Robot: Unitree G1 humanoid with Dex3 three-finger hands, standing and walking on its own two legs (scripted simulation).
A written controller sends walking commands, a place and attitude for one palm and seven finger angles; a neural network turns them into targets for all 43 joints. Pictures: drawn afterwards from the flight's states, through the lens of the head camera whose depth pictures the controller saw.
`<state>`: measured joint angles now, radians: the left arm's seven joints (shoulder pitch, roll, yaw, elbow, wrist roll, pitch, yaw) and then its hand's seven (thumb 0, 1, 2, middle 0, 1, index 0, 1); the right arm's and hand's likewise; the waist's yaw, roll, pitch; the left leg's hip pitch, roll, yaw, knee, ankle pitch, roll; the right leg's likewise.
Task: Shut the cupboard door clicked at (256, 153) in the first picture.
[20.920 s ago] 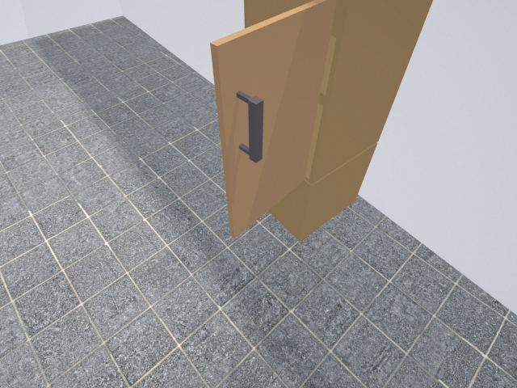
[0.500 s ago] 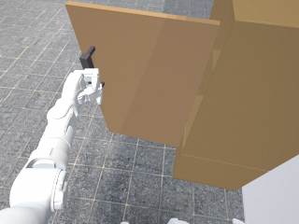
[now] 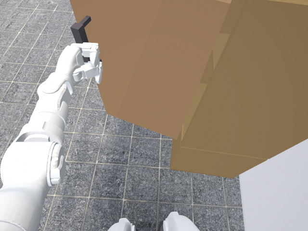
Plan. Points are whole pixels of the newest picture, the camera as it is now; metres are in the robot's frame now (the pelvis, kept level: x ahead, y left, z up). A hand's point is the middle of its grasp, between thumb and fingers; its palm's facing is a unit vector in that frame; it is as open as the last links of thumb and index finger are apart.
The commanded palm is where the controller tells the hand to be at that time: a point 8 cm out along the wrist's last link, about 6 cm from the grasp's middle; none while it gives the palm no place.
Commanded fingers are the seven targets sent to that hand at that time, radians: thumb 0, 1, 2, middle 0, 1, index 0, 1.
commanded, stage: push the door shut along its arc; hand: left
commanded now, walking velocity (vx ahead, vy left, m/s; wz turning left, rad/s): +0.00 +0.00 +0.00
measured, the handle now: (89, 47) +0.58 +0.13 +0.11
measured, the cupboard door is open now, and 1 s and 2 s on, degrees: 77 62 59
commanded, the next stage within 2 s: pull the fist back off the door in 0.82 s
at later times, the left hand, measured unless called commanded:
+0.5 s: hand (123, 53) +0.54 +0.04 +0.12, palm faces -0.47 -0.88 +0.01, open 3.1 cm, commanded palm +0.55 +0.09 +0.11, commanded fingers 0.00 0.90 0.90 -1.30 -1.50 -1.30 -1.50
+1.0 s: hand (131, 46) +0.57 +0.02 +0.12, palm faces -0.36 -0.93 +0.09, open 3.1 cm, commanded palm +0.58 +0.04 +0.11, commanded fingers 0.00 0.90 0.90 -1.30 -1.50 -1.30 -1.50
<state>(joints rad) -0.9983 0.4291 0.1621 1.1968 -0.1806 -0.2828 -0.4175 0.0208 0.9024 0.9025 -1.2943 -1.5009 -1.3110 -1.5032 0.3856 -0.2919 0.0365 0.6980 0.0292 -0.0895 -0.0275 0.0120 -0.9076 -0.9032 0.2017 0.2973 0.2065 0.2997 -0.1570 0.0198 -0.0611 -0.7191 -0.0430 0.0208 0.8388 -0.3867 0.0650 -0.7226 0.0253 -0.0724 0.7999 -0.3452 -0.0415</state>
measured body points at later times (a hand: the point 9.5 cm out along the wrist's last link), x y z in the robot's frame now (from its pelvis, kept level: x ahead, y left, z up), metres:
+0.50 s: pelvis +0.02 +0.00 -0.01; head +0.14 +0.00 +0.43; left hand +0.56 +0.09 +0.12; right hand +0.00 -0.26 -0.12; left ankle +0.01 +0.08 -0.70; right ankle +0.02 -0.10 -0.70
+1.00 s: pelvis +0.01 -0.01 -0.02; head +0.16 -0.01 +0.41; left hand +0.58 +0.07 +0.12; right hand -0.02 -0.29 -0.13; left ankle +0.01 +0.08 -0.70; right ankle +0.02 -0.10 -0.70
